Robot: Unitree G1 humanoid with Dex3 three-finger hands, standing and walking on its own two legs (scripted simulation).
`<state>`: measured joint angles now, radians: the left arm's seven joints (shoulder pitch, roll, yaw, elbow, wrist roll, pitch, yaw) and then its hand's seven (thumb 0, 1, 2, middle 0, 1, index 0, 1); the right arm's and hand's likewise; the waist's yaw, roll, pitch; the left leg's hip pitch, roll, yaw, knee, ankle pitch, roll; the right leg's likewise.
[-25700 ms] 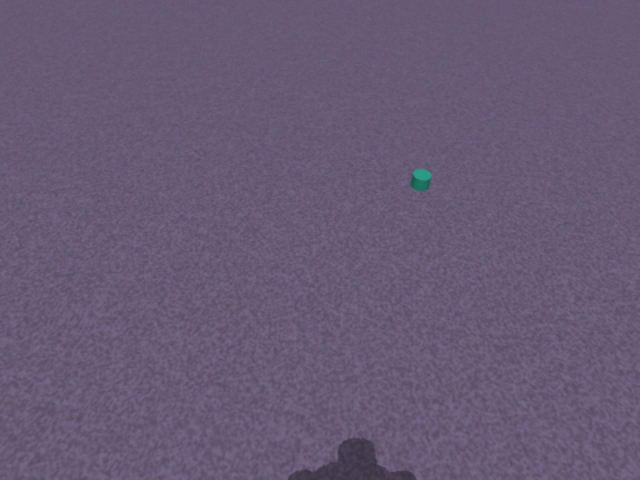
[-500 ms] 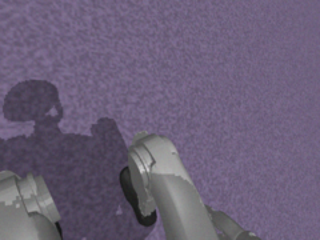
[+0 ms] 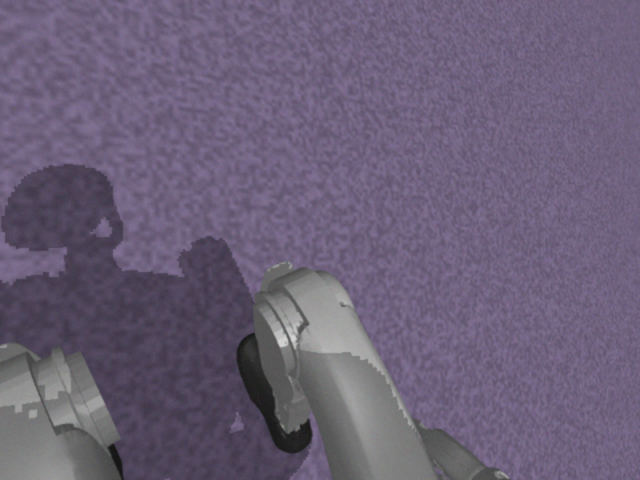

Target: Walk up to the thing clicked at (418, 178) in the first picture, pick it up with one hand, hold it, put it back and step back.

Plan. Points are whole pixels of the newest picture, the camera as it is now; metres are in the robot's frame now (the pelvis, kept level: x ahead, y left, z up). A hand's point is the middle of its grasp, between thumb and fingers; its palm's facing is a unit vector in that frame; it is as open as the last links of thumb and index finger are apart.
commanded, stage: close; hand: left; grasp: from above
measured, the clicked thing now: out of the picture +0.45 +0.37 -0.28
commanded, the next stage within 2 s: settle in 0.08 s
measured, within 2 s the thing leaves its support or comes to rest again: leaves its support in 0.58 s
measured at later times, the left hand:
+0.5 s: hand out of the picture +0.44 +0.36 -0.24, palm faces -0.42 -0.19 -0.89, open 11.2 cm
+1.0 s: hand out of the picture +0.43 +0.37 -0.16, palm faces -0.43 -0.14 -0.89, open 11.0 cm
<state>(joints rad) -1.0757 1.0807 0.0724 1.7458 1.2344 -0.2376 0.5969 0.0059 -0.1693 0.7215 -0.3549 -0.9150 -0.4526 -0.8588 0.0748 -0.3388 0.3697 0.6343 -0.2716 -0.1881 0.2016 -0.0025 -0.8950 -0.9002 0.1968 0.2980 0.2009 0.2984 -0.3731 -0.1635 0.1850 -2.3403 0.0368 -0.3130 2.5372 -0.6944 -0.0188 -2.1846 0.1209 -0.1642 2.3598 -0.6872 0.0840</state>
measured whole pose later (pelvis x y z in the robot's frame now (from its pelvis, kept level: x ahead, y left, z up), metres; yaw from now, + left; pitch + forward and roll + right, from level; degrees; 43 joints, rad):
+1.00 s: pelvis +0.01 -0.01 +0.02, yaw +5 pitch +33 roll -12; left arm -0.94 0.82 0.07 1.31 1.17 -0.12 0.29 0.01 -0.15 0.60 -0.50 -0.71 -0.60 -0.66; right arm 0.11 -0.31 0.15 0.64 -0.13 -0.07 0.20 0.00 -0.91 -0.90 0.20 0.30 0.20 0.30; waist -0.24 -0.02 0.00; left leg -2.36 0.02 -0.22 2.44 -0.67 -0.02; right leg -2.22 0.07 -0.10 2.34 -0.71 0.07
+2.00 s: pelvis +0.00 +0.00 +0.16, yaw +12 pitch +32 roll -7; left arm -0.58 0.63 -0.02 0.79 1.00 -0.08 0.04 0.01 -0.10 0.58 -0.44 -0.74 -0.55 -0.70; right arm 0.15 -0.26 0.01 0.64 0.00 0.06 0.03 0.00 -0.90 -0.90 0.20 0.30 0.20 0.30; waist -0.11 0.04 -0.17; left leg -1.91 0.03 -0.10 1.95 -0.61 0.00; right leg -1.81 0.02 -0.03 1.90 -0.65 0.05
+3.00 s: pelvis +0.07 +0.01 +0.43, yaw +15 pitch +11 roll -1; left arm -0.33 0.38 -0.17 0.86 0.99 0.03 0.15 0.01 -0.14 0.61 -0.48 -0.73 -0.58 -0.70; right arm 0.26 -0.25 -0.04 0.76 0.04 0.01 -0.04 0.00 -0.89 -0.90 0.20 0.30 0.20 0.30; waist -0.06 0.04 -0.08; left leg -0.66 0.04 0.00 0.84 -0.37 -0.01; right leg -0.61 0.00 0.02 0.81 -0.39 0.03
